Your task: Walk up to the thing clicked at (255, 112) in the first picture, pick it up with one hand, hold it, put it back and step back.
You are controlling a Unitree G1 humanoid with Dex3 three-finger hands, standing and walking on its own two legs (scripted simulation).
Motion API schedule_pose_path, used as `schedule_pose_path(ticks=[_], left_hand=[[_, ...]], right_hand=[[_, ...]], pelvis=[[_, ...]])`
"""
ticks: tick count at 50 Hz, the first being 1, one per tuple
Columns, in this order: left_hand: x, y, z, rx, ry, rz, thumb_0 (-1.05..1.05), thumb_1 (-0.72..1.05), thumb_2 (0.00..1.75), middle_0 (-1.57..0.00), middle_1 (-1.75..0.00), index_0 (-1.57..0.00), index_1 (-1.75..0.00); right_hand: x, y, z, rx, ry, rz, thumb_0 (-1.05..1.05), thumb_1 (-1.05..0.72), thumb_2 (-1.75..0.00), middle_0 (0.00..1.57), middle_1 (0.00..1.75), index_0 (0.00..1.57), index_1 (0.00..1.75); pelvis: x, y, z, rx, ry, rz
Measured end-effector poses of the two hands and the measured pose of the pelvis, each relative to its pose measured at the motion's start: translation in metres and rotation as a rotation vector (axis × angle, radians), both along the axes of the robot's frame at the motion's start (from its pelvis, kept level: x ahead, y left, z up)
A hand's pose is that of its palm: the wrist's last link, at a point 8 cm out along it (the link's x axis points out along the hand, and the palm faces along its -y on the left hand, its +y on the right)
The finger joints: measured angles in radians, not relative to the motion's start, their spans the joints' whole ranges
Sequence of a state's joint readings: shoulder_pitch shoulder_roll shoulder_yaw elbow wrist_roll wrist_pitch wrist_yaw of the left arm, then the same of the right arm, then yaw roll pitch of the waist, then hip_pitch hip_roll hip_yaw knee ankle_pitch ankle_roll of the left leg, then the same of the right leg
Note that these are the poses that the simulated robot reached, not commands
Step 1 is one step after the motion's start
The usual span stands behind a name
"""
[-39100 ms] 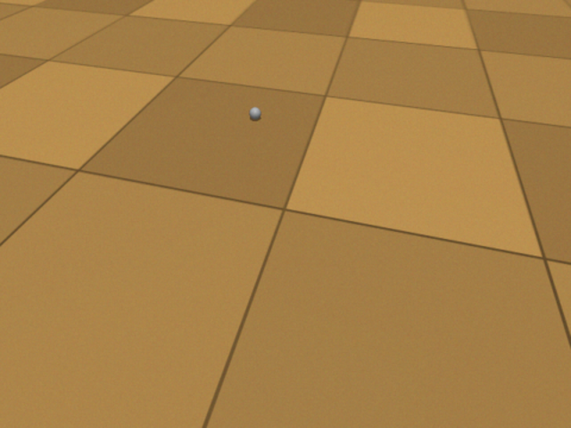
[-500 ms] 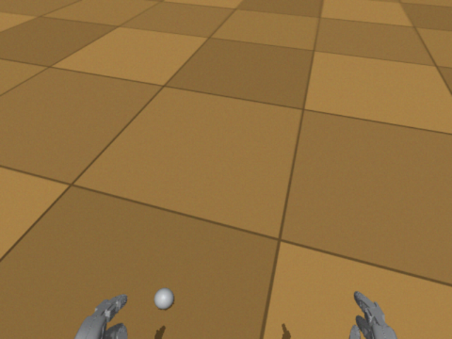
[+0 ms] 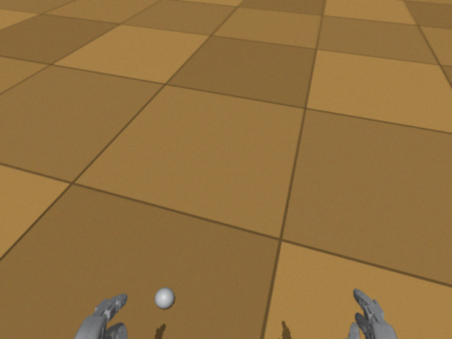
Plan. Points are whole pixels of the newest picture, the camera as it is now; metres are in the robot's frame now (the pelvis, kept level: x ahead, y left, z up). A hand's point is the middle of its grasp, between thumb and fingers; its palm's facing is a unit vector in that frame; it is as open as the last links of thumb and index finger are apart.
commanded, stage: home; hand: left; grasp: from above
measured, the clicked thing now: (164, 297) +0.45 +0.26 -0.67
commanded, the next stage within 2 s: stand in 0.66 s
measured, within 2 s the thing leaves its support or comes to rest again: neither
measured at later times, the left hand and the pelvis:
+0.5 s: hand out of the picture +0.16 +0.18 -0.05, palm faces +0.03 -0.98 -0.19, open 7.4 cm; pelvis +0.00 +0.00 +0.00, yaw +0 degrees
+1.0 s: hand out of the picture +0.13 +0.23 -0.10, palm faces +0.03 -0.94 -0.33, open 7.4 cm; pelvis -0.01 +0.01 +0.03, yaw +1 degrees
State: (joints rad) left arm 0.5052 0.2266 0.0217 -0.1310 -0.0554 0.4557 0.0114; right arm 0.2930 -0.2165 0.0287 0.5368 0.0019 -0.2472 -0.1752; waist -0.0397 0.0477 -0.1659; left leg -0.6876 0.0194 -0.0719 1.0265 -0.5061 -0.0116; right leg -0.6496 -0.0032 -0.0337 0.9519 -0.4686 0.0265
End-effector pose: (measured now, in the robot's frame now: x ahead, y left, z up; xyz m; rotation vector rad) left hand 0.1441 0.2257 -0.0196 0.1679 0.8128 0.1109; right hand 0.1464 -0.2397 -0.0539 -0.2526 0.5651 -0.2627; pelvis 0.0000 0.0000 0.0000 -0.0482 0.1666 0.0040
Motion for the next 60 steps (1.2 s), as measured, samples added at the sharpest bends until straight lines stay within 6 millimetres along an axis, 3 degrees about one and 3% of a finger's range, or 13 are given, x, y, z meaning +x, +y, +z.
schedule_pose_path(ticks=[38,42,46,52,60], left_hand=[[0.004,0.001,0.000,0.001,-0.001,-0.001,0.01,0.90,0.90,-0.20,-0.30,-0.20,-0.29],[0.009,0.014,-0.018,0.088,-0.034,-0.034,0.01,0.90,0.90,-0.21,-0.30,-0.20,-0.30],[-0.005,0.035,-0.032,0.120,0.038,-0.004,0.00,0.90,0.90,-0.21,-0.30,-0.20,-0.30],[-0.046,0.061,-0.046,0.140,0.199,0.059,0.00,0.90,0.90,-0.21,-0.30,-0.20,-0.30],[-0.099,0.070,-0.052,0.116,0.378,0.120,0.00,0.90,0.90,-0.21,-0.30,-0.20,-0.30]], right_hand=[[0.001,-0.001,0.000,0.001,0.010,-0.010,0.01,-0.91,-0.90,0.20,0.30,0.21,0.30],[-0.005,-0.004,-0.016,-0.048,0.232,0.128,0.01,-0.91,-0.90,0.20,0.30,0.21,0.30],[-0.019,-0.014,-0.019,-0.024,0.377,0.133,0.01,-0.90,-0.90,0.21,0.30,0.21,0.30],[-0.043,-0.026,-0.015,-0.006,0.474,0.063,0.01,-0.91,-0.90,0.20,0.30,0.21,0.30],[-0.071,-0.020,-0.012,0.017,0.591,0.014,0.01,-0.91,-0.90,0.20,0.30,0.21,0.30]], pelvis=[[0.003,0.001,0.000,-0.001,0.006,-0.002],[-0.004,0.002,0.009,0.025,-0.081,0.007],[-0.007,0.003,0.020,0.045,-0.128,0.006],[-0.006,0.009,0.034,0.045,-0.167,0.006],[-0.003,0.015,0.050,0.040,-0.210,0.014]])
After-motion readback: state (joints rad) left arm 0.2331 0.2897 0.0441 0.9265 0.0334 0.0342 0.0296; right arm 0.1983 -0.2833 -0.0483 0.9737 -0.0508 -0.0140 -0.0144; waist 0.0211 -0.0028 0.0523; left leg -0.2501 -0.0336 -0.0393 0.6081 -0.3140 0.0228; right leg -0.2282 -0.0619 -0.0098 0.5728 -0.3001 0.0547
